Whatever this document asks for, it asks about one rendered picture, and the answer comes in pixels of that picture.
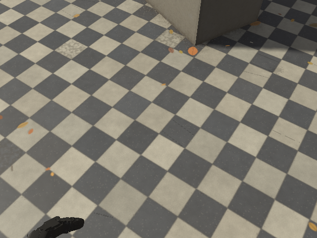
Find left robot hand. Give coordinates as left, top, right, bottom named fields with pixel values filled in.
left=27, top=216, right=84, bottom=238

